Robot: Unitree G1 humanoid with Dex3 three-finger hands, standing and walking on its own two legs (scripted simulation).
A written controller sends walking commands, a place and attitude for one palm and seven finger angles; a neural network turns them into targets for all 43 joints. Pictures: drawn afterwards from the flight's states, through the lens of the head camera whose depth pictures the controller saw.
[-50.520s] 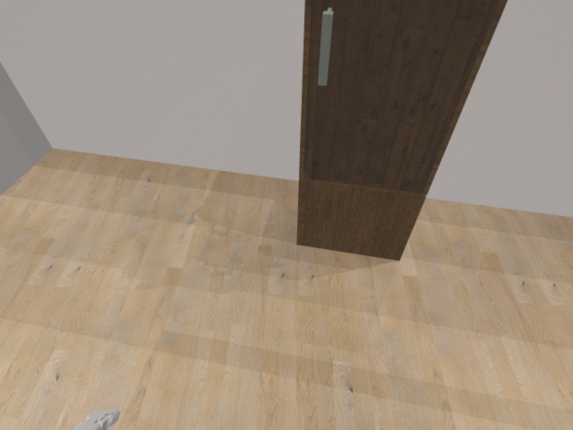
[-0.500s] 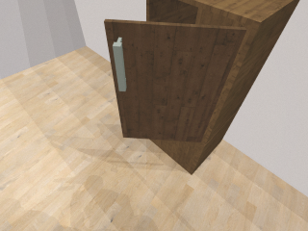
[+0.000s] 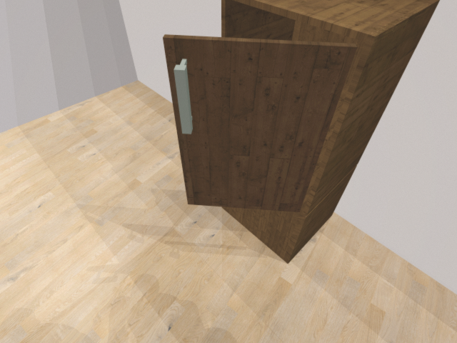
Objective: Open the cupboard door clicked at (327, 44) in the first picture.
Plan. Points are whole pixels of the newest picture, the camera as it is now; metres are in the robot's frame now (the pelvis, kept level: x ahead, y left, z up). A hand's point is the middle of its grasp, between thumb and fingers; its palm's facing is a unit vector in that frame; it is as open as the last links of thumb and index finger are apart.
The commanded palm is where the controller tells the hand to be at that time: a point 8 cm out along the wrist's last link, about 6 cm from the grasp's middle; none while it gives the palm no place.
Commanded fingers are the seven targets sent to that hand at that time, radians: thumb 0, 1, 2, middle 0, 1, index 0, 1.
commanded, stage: raise the hand with hooked fingers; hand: left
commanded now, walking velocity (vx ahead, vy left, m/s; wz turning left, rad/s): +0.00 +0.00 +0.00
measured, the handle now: (185, 97) +0.62 +0.15 +0.12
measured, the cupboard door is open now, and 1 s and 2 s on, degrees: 41 41 41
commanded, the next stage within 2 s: none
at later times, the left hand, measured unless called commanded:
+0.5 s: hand (126, 336) +0.15 +0.19 -0.05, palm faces +0.12 -0.99 -0.01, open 8.9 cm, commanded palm +0.14 +0.24 -0.01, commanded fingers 0.00 0.32 0.65 -0.24 -0.68 -0.24 -0.68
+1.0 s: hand (92, 260) +0.23 +0.24 +0.05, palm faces +0.08 -0.99 -0.07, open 11.9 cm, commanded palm +0.20 +0.29 +0.06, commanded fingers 0.00 -0.27 0.40 -0.28 -1.05 -0.28 -1.05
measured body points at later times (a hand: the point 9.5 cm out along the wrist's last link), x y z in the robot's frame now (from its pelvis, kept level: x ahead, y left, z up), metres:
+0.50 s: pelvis +0.00 -0.04 -0.06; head +0.03 -0.02 +0.39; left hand +0.14 +0.24 -0.04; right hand +0.23 -0.29 -0.08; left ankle +0.02 +0.09 -0.74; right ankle +0.02 -0.13 -0.74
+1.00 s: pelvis +0.03 +0.00 -0.04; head +0.06 +0.00 +0.41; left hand +0.22 +0.29 +0.06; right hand +0.20 -0.24 -0.11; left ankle +0.02 +0.09 -0.74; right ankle +0.02 -0.13 -0.74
